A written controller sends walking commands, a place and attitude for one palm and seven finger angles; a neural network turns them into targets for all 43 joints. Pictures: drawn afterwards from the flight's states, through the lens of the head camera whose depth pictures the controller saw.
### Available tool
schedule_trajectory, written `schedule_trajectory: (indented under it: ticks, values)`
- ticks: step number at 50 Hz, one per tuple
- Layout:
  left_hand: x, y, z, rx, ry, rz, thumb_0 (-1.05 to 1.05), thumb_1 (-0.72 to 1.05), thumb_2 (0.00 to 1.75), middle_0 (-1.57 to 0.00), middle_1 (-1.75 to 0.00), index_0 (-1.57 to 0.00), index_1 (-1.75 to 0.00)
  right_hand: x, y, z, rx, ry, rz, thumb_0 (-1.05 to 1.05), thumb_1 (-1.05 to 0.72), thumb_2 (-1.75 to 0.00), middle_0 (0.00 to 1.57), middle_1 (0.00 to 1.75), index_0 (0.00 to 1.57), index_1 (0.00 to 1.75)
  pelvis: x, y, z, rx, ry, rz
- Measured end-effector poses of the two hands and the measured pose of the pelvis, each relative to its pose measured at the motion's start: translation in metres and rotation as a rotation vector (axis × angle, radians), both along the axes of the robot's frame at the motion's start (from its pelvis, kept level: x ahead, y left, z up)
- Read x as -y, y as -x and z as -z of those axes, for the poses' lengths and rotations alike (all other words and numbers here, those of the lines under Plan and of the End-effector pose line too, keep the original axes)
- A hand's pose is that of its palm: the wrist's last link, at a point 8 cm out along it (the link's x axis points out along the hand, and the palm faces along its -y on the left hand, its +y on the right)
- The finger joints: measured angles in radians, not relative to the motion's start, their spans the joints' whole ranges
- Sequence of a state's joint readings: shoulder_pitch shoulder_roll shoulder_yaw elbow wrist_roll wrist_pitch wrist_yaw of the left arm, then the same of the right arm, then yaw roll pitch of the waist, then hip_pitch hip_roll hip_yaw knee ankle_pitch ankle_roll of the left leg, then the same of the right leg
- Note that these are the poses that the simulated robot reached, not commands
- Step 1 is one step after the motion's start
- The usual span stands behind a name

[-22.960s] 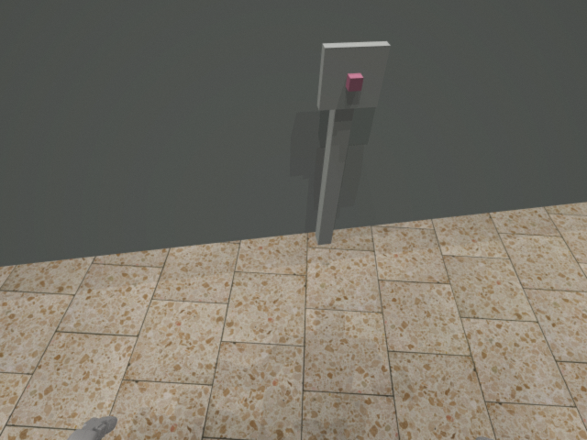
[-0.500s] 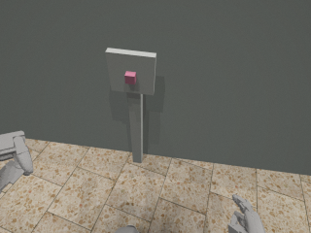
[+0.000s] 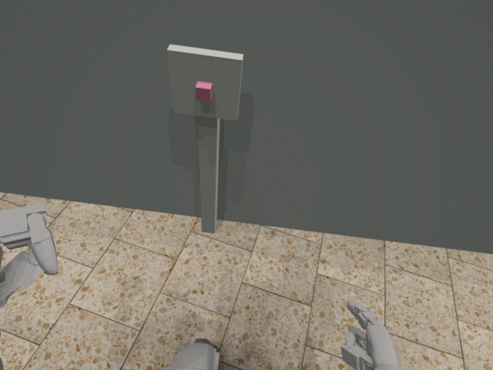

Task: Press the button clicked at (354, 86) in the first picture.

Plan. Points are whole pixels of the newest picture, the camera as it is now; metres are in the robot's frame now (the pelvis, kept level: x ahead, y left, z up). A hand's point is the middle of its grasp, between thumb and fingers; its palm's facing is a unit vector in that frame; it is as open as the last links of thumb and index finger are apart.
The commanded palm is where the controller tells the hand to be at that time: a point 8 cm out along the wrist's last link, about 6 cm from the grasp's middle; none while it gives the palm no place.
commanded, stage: stop stepping back and stand still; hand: left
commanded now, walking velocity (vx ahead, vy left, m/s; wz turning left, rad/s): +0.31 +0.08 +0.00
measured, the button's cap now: (204, 91) +0.73 +0.20 +0.03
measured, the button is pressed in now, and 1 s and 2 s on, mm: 0 0 0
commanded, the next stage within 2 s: let the arm hang, fingers relaxed in 1.92 s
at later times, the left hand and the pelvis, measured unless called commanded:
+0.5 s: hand out of the picture +0.07 +0.24 +0.20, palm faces +0.42 -0.80 -0.43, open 3.1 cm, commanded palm +0.03 +0.28 +0.20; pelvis -0.10 +0.00 +0.02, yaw +0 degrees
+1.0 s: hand out of the picture +0.06 +0.23 +0.18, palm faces +0.42 -0.77 -0.48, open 3.1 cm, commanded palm +0.00 +0.26 +0.20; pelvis -0.12 -0.02 +0.01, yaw +2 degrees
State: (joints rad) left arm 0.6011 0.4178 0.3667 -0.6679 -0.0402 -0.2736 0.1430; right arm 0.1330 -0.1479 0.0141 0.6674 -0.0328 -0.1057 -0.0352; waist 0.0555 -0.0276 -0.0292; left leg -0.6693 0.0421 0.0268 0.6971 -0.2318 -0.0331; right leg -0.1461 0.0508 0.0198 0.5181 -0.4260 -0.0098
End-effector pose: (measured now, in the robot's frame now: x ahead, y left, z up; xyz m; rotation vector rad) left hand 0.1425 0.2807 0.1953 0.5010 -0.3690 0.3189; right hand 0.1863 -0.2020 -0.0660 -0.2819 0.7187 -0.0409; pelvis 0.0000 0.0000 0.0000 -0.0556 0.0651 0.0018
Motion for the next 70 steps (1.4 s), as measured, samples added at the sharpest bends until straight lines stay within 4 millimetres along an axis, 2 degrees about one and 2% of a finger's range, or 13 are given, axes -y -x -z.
schedule_trajectory:
  ticks: [5,11,16,20,24,30,37,41,46,53,58,64,70]
  values:
    - [-0.005,0.006,-0.013,0.062,-0.007,0.034,0.01,0.88,0.90,-1.31,-1.50,-1.31,-1.50,0.007,0.031,-0.009,-0.001,0.030,0.070,0.01,-0.90,-0.90,0.20,0.30,0.21,0.30,-0.008,0.006,-0.004,0.016,-0.015,0.008]
    - [-0.011,0.011,-0.008,-0.022,0.016,0.043,0.01,0.88,0.90,-1.31,-1.50,-1.31,-1.50,0.014,0.077,-0.028,0.069,0.011,0.118,0.01,-0.91,-0.90,0.20,0.30,0.20,0.30,-0.009,0.047,-0.015,0.079,-0.024,0.022]
    - [0.004,0.052,-0.011,-0.107,-0.015,0.058,0.02,0.89,0.90,-1.30,-1.50,-1.30,-1.50,0.025,0.118,-0.035,0.073,-0.002,0.157,0.01,-0.90,-0.90,0.20,0.30,0.20,0.30,-0.002,0.068,-0.022,0.084,-0.023,0.016]
    - [0.011,0.093,-0.014,-0.115,-0.064,0.032,0.02,0.88,0.90,-1.30,-1.50,-1.30,-1.50,0.038,0.141,-0.019,0.013,0.025,0.140,0.01,-0.90,-0.90,0.20,0.30,0.20,0.30,0.002,0.091,-0.015,0.072,-0.050,0.017]
    - [0.002,0.115,-0.021,-0.035,-0.044,-0.027,0.02,0.88,0.90,-1.31,-1.50,-1.31,-1.50,0.047,0.164,-0.011,-0.069,0.058,0.139,0.01,-0.91,-0.90,0.20,0.30,0.20,0.30,0.001,0.103,-0.017,0.064,-0.067,0.012]
    - [-0.015,0.118,-0.005,0.017,0.054,-0.095,0.01,0.88,0.90,-1.31,-1.50,-1.31,-1.50,0.044,0.178,-0.010,0.007,0.088,0.162,0.01,-0.91,-0.90,0.20,0.30,0.20,0.30,-0.012,0.115,-0.010,0.050,-0.054,-0.005]
    - [-0.001,0.120,-0.016,-0.018,-0.048,-0.038,0.02,0.88,0.90,-1.31,-1.50,-1.31,-1.50,0.017,0.190,-0.005,0.026,-0.042,0.156,0.01,-0.91,-0.90,0.20,0.30,0.20,0.30,-0.003,0.127,-0.013,0.081,-0.073,-0.021]
    - [0.012,0.128,-0.021,-0.054,-0.124,-0.051,0.02,0.88,0.90,-1.30,-1.50,-1.31,-1.50,0.014,0.190,0.012,-0.009,-0.097,0.125,0.01,-0.90,-0.90,0.20,0.30,0.20,0.30,0.009,0.123,-0.008,0.077,-0.071,-0.011]
    - [0.018,0.129,-0.004,-0.117,-0.079,-0.113,0.01,0.88,0.90,-1.30,-1.50,-1.31,-1.50,0.031,0.180,0.035,-0.101,-0.083,0.085,0.01,-0.90,-0.90,0.20,0.30,0.20,0.30,0.018,0.126,-0.003,0.084,-0.071,-0.026]
    - [0.023,0.121,-0.007,-0.139,-0.019,-0.112,0.02,0.88,0.90,-1.31,-1.50,-1.31,-1.50,0.058,0.159,0.004,-0.055,-0.010,0.120,0.01,-0.91,-0.90,0.20,0.30,0.20,0.30,0.020,0.113,-0.020,0.071,-0.094,-0.030]
    - [0.018,0.111,-0.015,-0.073,-0.040,-0.074,0.02,0.88,0.90,-1.31,-1.50,-1.31,-1.50,0.065,0.132,-0.014,0.031,0.052,0.118,0.01,-0.91,-0.90,0.20,0.30,0.20,0.30,0.012,0.102,-0.016,0.069,-0.059,-0.038]
    - [0.000,0.096,-0.008,-0.111,-0.035,-0.091,0.01,0.88,0.90,-1.30,-1.50,-1.31,-1.50,0.047,0.108,-0.022,0.070,0.019,0.113,0.01,-0.91,-0.90,0.20,0.30,0.20,0.30,0.004,0.094,-0.018,0.069,-0.061,-0.021]
    - [-0.003,0.087,0.001,-0.156,0.004,-0.077,0.02,0.88,0.90,-1.30,-1.50,-1.31,-1.50,0.018,0.101,-0.019,0.066,-0.034,0.079,0.01,-0.91,-0.90,0.20,0.30,0.20,0.30,-0.004,0.090,-0.019,0.064,-0.053,-0.013]
